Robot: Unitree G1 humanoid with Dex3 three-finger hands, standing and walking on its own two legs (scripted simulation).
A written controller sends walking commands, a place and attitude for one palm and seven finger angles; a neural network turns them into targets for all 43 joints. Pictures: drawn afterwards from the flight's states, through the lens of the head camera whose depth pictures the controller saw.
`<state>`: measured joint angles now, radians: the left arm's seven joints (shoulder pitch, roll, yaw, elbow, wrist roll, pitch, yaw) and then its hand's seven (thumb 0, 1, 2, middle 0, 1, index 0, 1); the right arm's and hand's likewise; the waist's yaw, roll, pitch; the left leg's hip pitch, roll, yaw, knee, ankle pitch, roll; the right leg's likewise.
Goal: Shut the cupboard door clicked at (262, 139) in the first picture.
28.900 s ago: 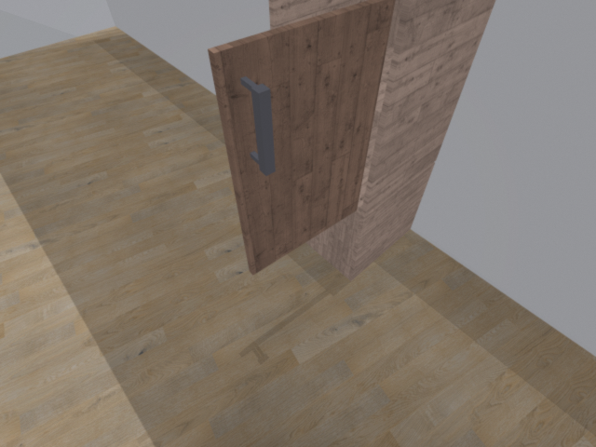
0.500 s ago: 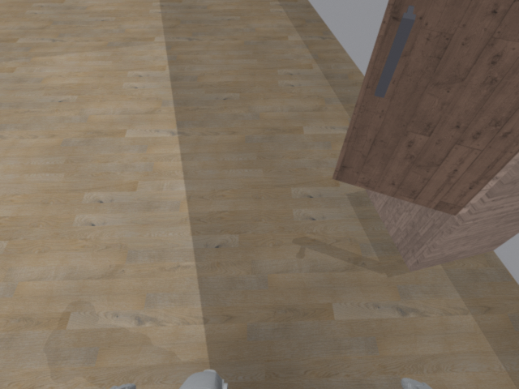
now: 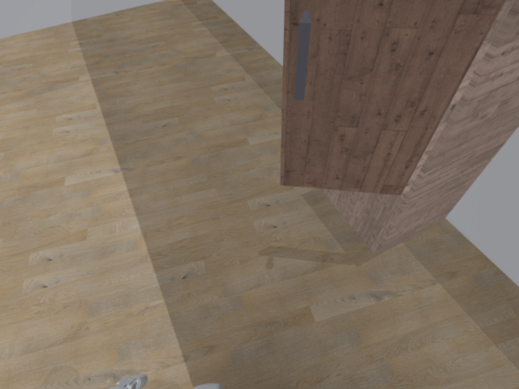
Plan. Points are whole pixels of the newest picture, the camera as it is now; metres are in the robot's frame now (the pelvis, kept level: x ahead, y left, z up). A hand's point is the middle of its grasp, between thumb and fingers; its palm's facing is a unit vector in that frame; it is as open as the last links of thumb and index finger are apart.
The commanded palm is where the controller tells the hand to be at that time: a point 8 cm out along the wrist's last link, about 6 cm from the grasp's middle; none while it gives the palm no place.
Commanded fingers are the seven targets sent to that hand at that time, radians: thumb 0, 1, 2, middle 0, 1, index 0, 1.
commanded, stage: take the last steps up to it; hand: left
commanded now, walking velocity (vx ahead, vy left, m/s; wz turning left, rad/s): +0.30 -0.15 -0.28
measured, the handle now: (302, 57) +0.71 -0.07 +0.12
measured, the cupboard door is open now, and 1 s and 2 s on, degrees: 55 55 55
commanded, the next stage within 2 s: come to a stop and stand still in 0.68 s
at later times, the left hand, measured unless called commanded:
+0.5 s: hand (183, 350) +0.21 +0.16 -0.16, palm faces -0.15 -0.98 -0.15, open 7.4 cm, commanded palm none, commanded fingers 0.00 0.90 0.90 -0.20 -0.30 -0.20 -0.30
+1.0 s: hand (248, 301) +0.30 +0.05 -0.18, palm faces -0.08 -0.98 -0.16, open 7.3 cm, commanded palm none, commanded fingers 0.00 0.90 0.90 -0.20 -0.30 -0.20 -0.30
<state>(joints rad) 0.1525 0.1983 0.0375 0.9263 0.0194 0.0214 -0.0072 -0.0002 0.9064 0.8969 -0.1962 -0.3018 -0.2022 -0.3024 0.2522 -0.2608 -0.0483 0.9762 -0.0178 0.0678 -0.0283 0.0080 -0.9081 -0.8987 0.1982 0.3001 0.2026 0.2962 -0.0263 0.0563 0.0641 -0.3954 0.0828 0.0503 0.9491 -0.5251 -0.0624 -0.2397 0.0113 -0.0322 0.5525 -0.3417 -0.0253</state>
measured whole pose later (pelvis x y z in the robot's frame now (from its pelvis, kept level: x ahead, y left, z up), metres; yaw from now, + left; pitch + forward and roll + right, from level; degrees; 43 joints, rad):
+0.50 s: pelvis +0.11 -0.02 +0.02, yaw -8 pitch +1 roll -2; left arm 0.17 0.24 0.07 0.99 0.03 0.05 -0.06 0.00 0.91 0.90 -0.19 -0.30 -0.20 -0.30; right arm 0.38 -0.19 -0.02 1.02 -0.04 -0.04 -0.02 0.00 -0.91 -0.90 0.20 0.30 0.20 0.30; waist -0.03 -0.02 0.05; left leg -0.10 0.15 0.18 0.38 -0.29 -0.05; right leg -0.54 -0.07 -0.04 0.88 -0.23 0.02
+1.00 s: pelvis +0.25 -0.12 +0.00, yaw -8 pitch +0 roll -2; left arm 0.23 0.17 0.01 1.08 0.00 0.01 0.03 0.00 0.92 0.90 -0.20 -0.30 -0.20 -0.30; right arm 0.15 -0.14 0.00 1.00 -0.01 -0.01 -0.03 0.00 -0.91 -0.90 0.19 0.30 0.20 0.30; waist 0.02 -0.03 0.03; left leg -0.30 0.04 0.10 0.57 -0.28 0.04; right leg -0.18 0.01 -0.12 0.49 -0.29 -0.02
